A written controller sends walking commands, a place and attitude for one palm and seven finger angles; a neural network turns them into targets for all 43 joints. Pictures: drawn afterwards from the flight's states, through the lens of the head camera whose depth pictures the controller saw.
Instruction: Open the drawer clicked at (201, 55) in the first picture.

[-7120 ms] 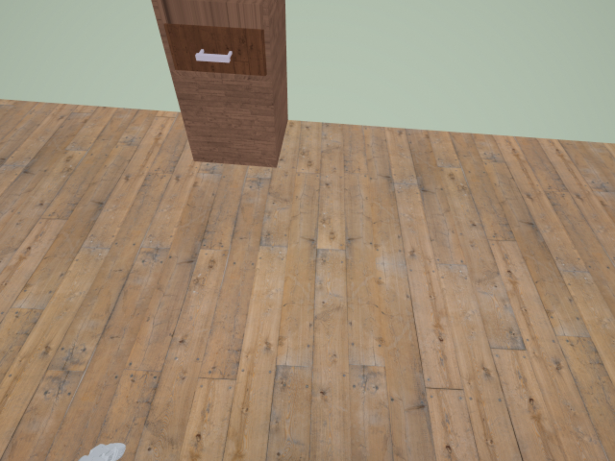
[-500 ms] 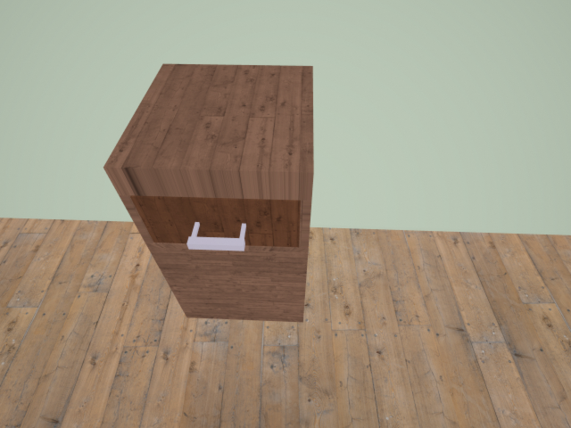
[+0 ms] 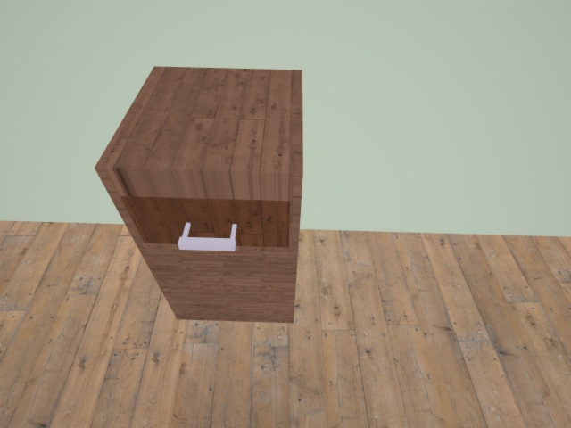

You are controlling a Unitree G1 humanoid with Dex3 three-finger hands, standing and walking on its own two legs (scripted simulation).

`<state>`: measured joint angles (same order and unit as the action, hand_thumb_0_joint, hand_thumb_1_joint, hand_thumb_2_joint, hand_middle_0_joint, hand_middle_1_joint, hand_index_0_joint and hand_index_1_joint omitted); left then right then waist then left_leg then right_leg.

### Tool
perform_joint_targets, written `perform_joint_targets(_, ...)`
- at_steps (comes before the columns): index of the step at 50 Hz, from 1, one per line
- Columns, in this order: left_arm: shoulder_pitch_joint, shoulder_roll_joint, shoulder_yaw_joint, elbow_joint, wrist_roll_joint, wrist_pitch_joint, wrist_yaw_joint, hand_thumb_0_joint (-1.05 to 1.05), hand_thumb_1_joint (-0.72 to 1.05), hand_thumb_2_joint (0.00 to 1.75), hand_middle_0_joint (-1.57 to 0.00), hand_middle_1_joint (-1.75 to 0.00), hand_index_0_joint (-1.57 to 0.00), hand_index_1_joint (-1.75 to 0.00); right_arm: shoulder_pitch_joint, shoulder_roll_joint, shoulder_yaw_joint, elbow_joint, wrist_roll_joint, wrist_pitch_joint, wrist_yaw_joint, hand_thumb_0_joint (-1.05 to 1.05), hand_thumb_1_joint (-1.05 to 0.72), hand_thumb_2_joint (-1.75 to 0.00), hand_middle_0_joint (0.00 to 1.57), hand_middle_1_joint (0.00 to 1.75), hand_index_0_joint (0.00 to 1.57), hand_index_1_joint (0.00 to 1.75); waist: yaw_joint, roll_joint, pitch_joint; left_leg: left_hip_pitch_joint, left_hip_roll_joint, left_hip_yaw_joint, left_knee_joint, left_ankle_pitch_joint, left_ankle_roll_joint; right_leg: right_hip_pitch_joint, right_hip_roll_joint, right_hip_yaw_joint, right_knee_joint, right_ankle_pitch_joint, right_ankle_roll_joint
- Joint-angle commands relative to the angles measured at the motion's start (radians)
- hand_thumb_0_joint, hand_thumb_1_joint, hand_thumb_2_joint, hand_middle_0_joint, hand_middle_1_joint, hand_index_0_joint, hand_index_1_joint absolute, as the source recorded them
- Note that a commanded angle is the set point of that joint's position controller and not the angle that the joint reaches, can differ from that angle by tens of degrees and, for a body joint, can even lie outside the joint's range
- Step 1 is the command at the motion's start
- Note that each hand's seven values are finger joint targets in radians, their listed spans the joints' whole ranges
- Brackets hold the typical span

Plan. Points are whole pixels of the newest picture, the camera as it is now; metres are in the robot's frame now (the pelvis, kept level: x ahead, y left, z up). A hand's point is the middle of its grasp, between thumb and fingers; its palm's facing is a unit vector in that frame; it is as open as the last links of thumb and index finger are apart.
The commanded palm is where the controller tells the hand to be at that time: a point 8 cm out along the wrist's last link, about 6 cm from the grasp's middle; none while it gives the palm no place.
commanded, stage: look again from close up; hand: left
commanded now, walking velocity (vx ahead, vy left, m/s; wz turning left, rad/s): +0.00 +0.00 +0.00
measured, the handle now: (209, 236) +0.56 +0.22 -0.20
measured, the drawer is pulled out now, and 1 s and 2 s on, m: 0.00 0.00 0.00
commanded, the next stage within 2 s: raise the hand with hooked fingers in 0.52 s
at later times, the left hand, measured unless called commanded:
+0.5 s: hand out of the picture +0.03 +0.20 -0.18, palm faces +0.01 -0.98 -0.20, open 7.3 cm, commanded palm none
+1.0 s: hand (146, 398) +0.17 +0.21 -0.07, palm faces -0.09 -0.18 -0.98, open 8.3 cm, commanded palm +0.16 +0.24 -0.02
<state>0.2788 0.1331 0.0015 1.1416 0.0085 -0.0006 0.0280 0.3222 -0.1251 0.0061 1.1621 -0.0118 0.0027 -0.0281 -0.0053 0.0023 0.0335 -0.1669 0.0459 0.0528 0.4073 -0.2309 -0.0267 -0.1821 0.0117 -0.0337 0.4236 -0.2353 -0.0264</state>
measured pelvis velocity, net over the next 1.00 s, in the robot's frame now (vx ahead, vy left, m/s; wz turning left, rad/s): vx -0.01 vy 0.00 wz -0.04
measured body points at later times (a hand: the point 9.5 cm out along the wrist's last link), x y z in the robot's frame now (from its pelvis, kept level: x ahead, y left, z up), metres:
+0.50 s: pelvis +0.02 +0.03 -0.01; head +0.02 +0.02 +0.44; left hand +0.03 +0.26 -0.16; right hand +0.02 -0.19 -0.17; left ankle -0.01 +0.13 -0.74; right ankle +0.00 -0.10 -0.74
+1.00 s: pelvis -0.01 +0.00 -0.04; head +0.03 -0.01 +0.41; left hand +0.17 +0.22 -0.02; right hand +0.23 -0.24 -0.10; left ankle -0.01 +0.13 -0.74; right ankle +0.00 -0.10 -0.74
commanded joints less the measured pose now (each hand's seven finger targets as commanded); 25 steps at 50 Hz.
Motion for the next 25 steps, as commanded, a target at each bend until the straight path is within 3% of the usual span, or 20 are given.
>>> perform_joint_targets(1, 0.145, 0.126, 0.011, 0.001, 0.012, -0.042, 0.048, 0.00, 0.90, 0.90, -0.20, -0.30, -0.20, -0.30, -0.075, -0.121, -0.020, -0.101, 0.006, -0.033, 0.004, 0.00, -0.90, -0.90, 0.20, 0.30, 0.20, 0.30, 0.058, -0.029, 0.062, -0.120, 0.058, -0.015, 0.167, 0.049, 0.004, -0.018, -0.186, 0.162, -0.072, 0.496, 0.021)
perform_joint_targets(2, 0.098, 0.176, 0.018, -0.051, 0.006, -0.053, 0.038, 0.00, 0.90, 0.90, -0.20, -0.30, -0.20, -0.30, 0.013, -0.068, -0.019, -0.129, 0.005, -0.017, 0.008, 0.00, -0.90, -0.90, 0.20, 0.30, 0.20, 0.30, -0.017, -0.034, -0.034, -0.093, 0.018, -0.039, 0.170, -0.141, 0.016, -0.017, -0.242, 0.218, -0.110, 0.235, -0.032)
perform_joint_targets(3, 0.042, 0.162, 0.016, -0.075, 0.008, -0.053, 0.031, 0.00, 0.90, 0.90, -0.20, -0.30, -0.20, -0.30, 0.054, -0.069, -0.021, -0.116, 0.001, -0.016, 0.013, 0.00, -0.90, -0.90, 0.20, 0.30, 0.20, 0.30, -0.039, -0.031, -0.042, -0.048, 0.017, -0.038, 0.152, -0.107, 0.020, -0.090, -0.208, 0.183, -0.115, -0.009, -0.061)
perform_joint_targets(4, 0.017, 0.153, 0.015, -0.091, 0.006, -0.051, 0.026, 0.00, 0.90, 0.90, -0.20, -0.30, -0.20, -0.30, 0.089, -0.068, -0.017, -0.122, -0.006, -0.015, 0.018, 0.00, -0.90, -0.90, 0.20, 0.30, 0.20, 0.30, -0.047, -0.010, -0.048, -0.023, 0.017, -0.045, 0.125, -0.055, 0.033, -0.125, -0.162, 0.149, -0.085, -0.119, -0.057)
perform_joint_targets(7, 0.045, 0.108, 0.007, -0.092, 0.004, -0.044, 0.019, 0.00, 0.90, 0.90, -0.20, -0.30, -0.20, -0.30, 0.087, -0.089, -0.010, -0.132, -0.005, -0.035, 0.012, 0.00, -0.90, -0.90, 0.20, 0.30, 0.20, 0.30, -0.018, 0.059, -0.003, -0.097, 0.055, -0.098, 0.041, 0.075, 0.056, -0.073, -0.097, 0.094, 0.006, -0.003, -0.034)
perform_joint_targets(8, 0.062, 0.103, 0.006, -0.088, 0.003, -0.043, 0.018, 0.00, 0.90, 0.90, -0.20, -0.30, -0.20, -0.30, 0.079, -0.097, -0.009, -0.135, -0.004, -0.039, 0.008, 0.00, -0.90, -0.90, 0.20, 0.30, 0.20, 0.30, -0.010, 0.047, -0.011, -0.095, 0.062, -0.101, 0.039, 0.119, 0.060, -0.046, -0.091, 0.088, 0.026, 0.057, -0.032)
perform_joint_targets(10, 0.069, 0.099, 0.004, -0.082, 0.003, -0.035, 0.016, 0.00, 0.90, 0.90, -0.20, -0.30, -0.20, -0.30, 0.079, -0.111, -0.006, -0.136, -0.004, -0.040, 0.004, 0.00, -0.90, -0.90, 0.20, 0.30, 0.20, 0.30, -0.002, 0.033, 0.013, -0.114, 0.073, -0.110, 0.021, 0.133, 0.069, -0.027, -0.081, 0.069, 0.043, 0.058, -0.025)
perform_joint_targets(13, 0.070, 0.100, 0.003, -0.085, 0.001, -0.030, 0.014, 0.00, 0.90, 0.90, -0.20, -0.30, -0.20, -0.30, 0.062, -0.121, -0.006, -0.135, -0.002, -0.037, 0.000, 0.00, -0.90, -0.90, 0.20, 0.30, 0.20, 0.30, 0.001, -0.017, 0.040, -0.103, 0.062, -0.101, 0.006, 0.114, 0.067, -0.035, -0.091, 0.075, 0.032, 0.086, -0.018)
perform_joint_targets(14, 0.066, 0.104, 0.003, -0.086, 0.003, -0.028, 0.013, 0.00, 0.90, 0.90, -0.20, -0.30, -0.20, -0.30, 0.065, -0.122, -0.005, -0.129, -0.002, -0.037, 0.001, 0.00, -0.90, -0.90, 0.20, 0.30, 0.20, 0.30, 0.000, 0.007, 0.044, -0.103, 0.063, -0.103, -0.005, 0.107, 0.068, -0.033, -0.087, 0.072, 0.032, 0.070, -0.017)
perform_joint_targets(18, 0.065, 0.115, 0.005, -0.087, 0.002, -0.027, 0.013, 0.00, 0.90, 0.90, -0.20, -0.30, -0.20, -0.30, 0.047, -0.128, -0.004, -0.117, -0.002, -0.036, 0.001, 0.00, -0.90, -0.90, 0.20, 0.30, 0.20, 0.30, 0.004, -0.017, 0.043, -0.079, 0.056, -0.094, -0.011, 0.127, 0.067, -0.024, -0.096, 0.073, 0.024, 0.113, -0.010)
perform_joint_targets(19, 0.061, 0.118, 0.004, -0.086, 0.002, -0.026, 0.012, 0.00, 0.90, 0.90, -0.20, -0.30, -0.20, -0.30, 0.045, -0.128, -0.004, -0.112, -0.002, -0.036, 0.001, 0.00, -0.90, -0.90, 0.20, 0.30, 0.20, 0.30, 0.003, 0.008, 0.044, -0.075, 0.056, -0.093, -0.016, 0.139, 0.067, -0.019, -0.096, 0.070, 0.025, 0.117, -0.010)
perform_joint_targets(25, 0.060, 0.125, 0.006, -0.078, 0.002, -0.025, 0.010, 0.00, 0.90, 0.90, -0.20, -0.30, -0.20, -0.30, 0.028, -0.135, -0.003, -0.097, -0.002, -0.037, -0.002, 0.00, -0.90, -0.90, 0.20, 0.30, 0.20, 0.30, 0.007, 0.009, 0.024, -0.044, 0.055, -0.087, -0.018, 0.174, 0.066, 0.000, -0.103, 0.068, 0.016, 0.154, -0.006)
